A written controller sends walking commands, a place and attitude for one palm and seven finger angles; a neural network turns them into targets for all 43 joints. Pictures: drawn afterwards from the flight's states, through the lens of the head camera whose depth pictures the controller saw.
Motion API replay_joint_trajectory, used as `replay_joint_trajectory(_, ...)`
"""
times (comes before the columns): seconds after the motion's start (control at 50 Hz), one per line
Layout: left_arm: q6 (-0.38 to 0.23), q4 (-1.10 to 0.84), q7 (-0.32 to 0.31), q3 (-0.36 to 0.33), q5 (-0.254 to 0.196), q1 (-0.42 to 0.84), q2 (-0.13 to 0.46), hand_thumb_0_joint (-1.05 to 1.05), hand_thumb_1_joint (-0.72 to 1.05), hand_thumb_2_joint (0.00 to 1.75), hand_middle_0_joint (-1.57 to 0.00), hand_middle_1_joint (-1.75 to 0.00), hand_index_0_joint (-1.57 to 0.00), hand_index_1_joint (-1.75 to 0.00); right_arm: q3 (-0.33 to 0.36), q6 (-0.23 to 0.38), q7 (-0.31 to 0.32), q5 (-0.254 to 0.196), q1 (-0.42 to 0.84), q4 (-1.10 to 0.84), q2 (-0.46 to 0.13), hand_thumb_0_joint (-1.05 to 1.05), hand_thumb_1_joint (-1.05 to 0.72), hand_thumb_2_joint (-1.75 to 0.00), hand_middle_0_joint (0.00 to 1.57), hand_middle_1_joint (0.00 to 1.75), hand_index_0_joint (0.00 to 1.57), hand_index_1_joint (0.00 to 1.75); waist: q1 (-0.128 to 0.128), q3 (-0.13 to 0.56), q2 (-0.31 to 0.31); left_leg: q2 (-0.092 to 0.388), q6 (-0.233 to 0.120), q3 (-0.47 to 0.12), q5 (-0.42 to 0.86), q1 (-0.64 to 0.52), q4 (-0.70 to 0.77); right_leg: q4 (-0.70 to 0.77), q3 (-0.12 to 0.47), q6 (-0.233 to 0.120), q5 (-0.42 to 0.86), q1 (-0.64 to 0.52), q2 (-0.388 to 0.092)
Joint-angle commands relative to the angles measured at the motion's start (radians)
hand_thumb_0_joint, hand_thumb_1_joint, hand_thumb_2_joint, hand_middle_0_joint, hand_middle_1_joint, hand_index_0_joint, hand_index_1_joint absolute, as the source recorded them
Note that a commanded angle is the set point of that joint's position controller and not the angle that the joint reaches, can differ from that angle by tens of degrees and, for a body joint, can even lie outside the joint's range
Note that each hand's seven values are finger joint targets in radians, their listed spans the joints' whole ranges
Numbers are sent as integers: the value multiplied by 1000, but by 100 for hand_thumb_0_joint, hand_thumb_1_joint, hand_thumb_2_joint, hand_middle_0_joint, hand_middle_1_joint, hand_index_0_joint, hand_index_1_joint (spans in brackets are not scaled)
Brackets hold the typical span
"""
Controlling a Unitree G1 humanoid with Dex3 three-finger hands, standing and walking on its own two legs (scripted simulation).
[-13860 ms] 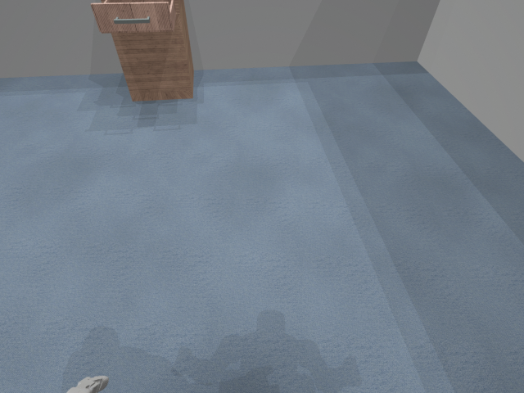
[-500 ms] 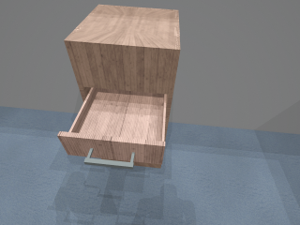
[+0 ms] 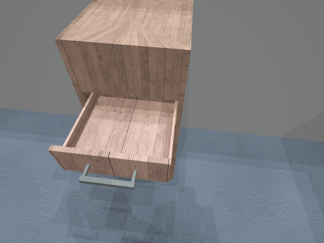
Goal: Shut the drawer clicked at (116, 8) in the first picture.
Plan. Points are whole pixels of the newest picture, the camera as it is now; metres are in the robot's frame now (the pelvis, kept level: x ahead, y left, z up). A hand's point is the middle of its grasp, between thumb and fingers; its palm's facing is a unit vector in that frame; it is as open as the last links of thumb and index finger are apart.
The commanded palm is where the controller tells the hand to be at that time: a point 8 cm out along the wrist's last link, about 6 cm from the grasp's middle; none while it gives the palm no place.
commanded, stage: come to a stop and stand still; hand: left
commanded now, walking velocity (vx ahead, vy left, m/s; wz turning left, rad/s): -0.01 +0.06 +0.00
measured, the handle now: (109, 176) +0.33 +0.20 -0.13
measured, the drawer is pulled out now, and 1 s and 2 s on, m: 0.28 0.28 0.28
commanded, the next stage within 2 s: look again from close up in 1.20 s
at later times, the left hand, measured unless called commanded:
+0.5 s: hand out of the picture +0.01 +0.22 -0.17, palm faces +0.01 -0.97 -0.25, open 7.4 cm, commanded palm none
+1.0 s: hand out of the picture -0.04 +0.22 -0.18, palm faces +0.01 -0.98 -0.17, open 7.3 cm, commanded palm none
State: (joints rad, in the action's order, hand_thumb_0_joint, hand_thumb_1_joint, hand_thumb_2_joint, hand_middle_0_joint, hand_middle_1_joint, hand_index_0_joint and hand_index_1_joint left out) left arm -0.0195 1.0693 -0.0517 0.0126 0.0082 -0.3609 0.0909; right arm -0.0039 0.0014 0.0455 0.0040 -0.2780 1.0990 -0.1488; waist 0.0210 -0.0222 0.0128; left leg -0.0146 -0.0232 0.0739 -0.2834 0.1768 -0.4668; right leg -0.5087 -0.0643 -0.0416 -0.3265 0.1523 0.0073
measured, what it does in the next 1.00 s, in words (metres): shifts its weight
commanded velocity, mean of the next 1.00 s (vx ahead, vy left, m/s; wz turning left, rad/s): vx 0.00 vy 0.00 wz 0.00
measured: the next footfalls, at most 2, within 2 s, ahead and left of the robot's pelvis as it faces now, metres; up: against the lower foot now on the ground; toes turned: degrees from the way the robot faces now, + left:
none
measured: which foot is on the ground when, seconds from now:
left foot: down 0.00-1.00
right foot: down 0.00-1.00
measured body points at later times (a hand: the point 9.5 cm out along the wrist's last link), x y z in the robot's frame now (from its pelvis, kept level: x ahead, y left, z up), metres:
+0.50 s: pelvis -0.04 +0.02 +0.00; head -0.03 +0.02 +0.45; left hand +0.01 +0.27 -0.15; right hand +0.00 -0.21 -0.16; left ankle -0.03 +0.10 -0.74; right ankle -0.06 -0.09 -0.74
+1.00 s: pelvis -0.03 +0.05 +0.00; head -0.01 +0.06 +0.45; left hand -0.04 +0.27 -0.16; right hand -0.03 -0.17 -0.16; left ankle -0.03 +0.10 -0.74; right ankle -0.06 -0.09 -0.74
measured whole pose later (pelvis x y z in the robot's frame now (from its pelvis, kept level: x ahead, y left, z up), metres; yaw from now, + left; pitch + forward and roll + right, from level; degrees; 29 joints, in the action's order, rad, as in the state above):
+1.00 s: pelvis -0.03 +0.05 +0.00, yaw +0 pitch -1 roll -1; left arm 0.01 1.10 -0.04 0.02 0.01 -0.31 0.15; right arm -0.02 0.01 0.02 0.01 -0.27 1.12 -0.16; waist 0.01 -0.05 0.01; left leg -0.07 -0.11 0.10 -0.24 0.18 -0.43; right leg -0.44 -0.04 0.04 -0.28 0.14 -0.05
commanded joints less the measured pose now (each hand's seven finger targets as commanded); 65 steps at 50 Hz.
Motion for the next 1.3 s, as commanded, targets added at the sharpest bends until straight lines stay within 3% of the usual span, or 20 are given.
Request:
replay_joint_trajectory(0.0,-3,-41,-17,-36,4,-81,158,0,90,90,-20,-30,-20,-30,21,-4,-5,-3,-61,-47,-70,0,-90,-90,20,30,20,30,-13,7,23,109,-1,-75,349,-12,9,49,160,-48,651,-7,-207)
replay_joint_trajectory(0.08,-2,-54,-16,-33,3,-57,163,0,90,90,-20,-30,-20,-30,23,4,-6,-1,-43,-56,-96,0,-90,-90,20,30,20,30,-15,82,18,122,-15,-78,506,-87,0,22,128,-31,683,-33,-182)
replay_joint_trajectory(0.1,0,-57,-14,-30,1,-38,161,0,90,90,-20,-30,-20,-30,22,3,-7,-2,-40,-55,-101,0,-90,-90,20,30,20,30,-19,67,8,127,-16,-90,476,-95,20,40,123,-27,579,-9,-173)
replay_joint_trajectory(0.12,-11,-106,-5,-13,3,26,281,0,90,90,-20,-30,-20,-30,32,4,-16,10,54,-149,-162,0,-90,-90,20,30,20,30,-31,-112,-61,71,-14,-131,296,-54,65,56,150,-17,296,137,-88)
replay_joint_trajectory(0.14,3,-120,-6,-32,8,36,223,0,90,90,-20,-30,-20,-30,53,19,-18,19,15,-170,-148,0,-90,-90,20,30,20,30,-26,-39,-143,132,-20,-158,203,16,38,29,137,-17,33,152,-114)
replay_joint_trajectory(0.16,4,-113,-4,-30,7,31,202,0,90,90,-20,-30,-20,-30,48,11,-20,22,52,-172,-134,0,-90,-90,20,30,20,30,-10,-36,-121,123,-27,-169,110,63,46,59,148,-27,30,137,-114)
replay_joint_trajectory(0.18,0,-111,-2,-21,11,30,208,0,90,90,-20,-30,-20,-30,39,4,-26,15,62,-182,-131,0,-90,-90,20,30,20,30,-11,-37,-78,107,-19,-149,22,71,38,101,165,-27,10,130,-129)
replay_joint_trajectory(0.2,-4,-119,-2,-22,13,38,217,0,90,90,-20,-30,-20,-30,40,-3,-31,13,54,-194,-125,0,-90,-90,20,30,20,30,-19,-51,3,88,-10,-136,-23,84,9,147,196,-29,-52,157,-147)
replay_joint_trajectory(0.22,-4,-135,-1,-24,15,55,237,0,90,90,-20,-30,-20,-30,39,-6,-34,17,24,-197,-132,0,-90,-90,20,30,20,30,-36,-13,51,79,-6,-116,1,54,-26,157,220,-41,-17,149,-167)
replay_joint_trajectory(0.26,-5,-142,-2,-27,12,93,236,0,90,90,-20,-30,-20,-30,37,-10,-35,18,-2,-190,-127,0,-90,-90,20,30,20,30,-51,-21,124,67,-1,-104,-7,54,-48,184,224,-42,-54,167,-186)
replay_joint_trajectory(0.3,-2,-153,-2,-27,11,115,236,0,90,90,-20,-30,-20,-30,35,-8,-36,18,-14,-183,-134,0,-90,-90,20,30,20,30,-55,-55,84,77,-2,-113,13,55,-28,170,193,-32,-62,194,-167)
replay_joint_trajectory(0.34,1,-157,-1,-24,10,100,229,0,90,90,-20,-30,-20,-30,27,1,-37,20,-12,-173,-142,0,-90,-90,20,30,20,30,-38,-58,-7,100,-18,-138,71,69,20,116,151,-19,33,150,-131)
replay_joint_trajectory(0.38,4,-147,0,-23,9,81,226,0,90,90,-20,-30,-20,-30,22,3,-35,18,0,-169,-150,0,-90,-90,20,30,20,30,-25,-62,-34,110,-28,-161,68,99,52,102,129,-7,38,118,-114)
replay_joint_trajectory(0.44,6,-139,1,-22,8,64,220,0,90,90,-20,-30,-20,-30,17,11,-33,16,-7,-153,-153,0,-90,-90,20,30,20,30,-16,-28,-35,119,-37,-168,134,79,68,82,108,0,96,71,-109)
replay_joint_trajectory(0.54,9,-118,3,-18,6,58,209,0,90,90,-20,-30,-20,-30,15,14,-30,12,-20,-122,-154,0,-90,-90,20,30,20,30,-16,-15,-20,122,-42,-170,120,51,96,90,97,8,89,60,-110)
replay_joint_trajectory(0.7,10,-66,2,-11,6,35,179,0,90,90,-20,-30,-20,-30,12,15,-24,7,-38,-67,-139,0,-90,-90,20,30,20,30,-22,-35,-36,125,-45,-168,111,14,126,110,89,16,93,66,-110)
replay_joint_trajectory(0.94,11,0,-4,-5,6,-13,146,0,90,90,-20,-30,-20,-30,12,24,-14,0,-64,-1,-126,0,-90,-90,20,30,20,30,-25,-26,-29,134,-40,-163,311,-68,137,111,72,29,154,48,-112)
replay_joint_trajectory(1.06,16,17,-7,-5,7,-31,133,0,90,90,-20,-30,-20,-30,12,22,-11,-1,-65,17,-119,0,-90,-90,20,30,20,30,-22,-71,-25,139,-27,-174,274,-59,172,115,64,35,116,67,-113)
replay_joint_trajectory(1.28,19,29,-7,-7,9,-43,123,0,90,90,-20,-30,-20,-30,16,24,-10,-1,-75,34,-109,0,-90,-90,20,30,20,30,-20,-73,-28,140,-18,-178,210,-61,201,114,68,36,105,74,-116)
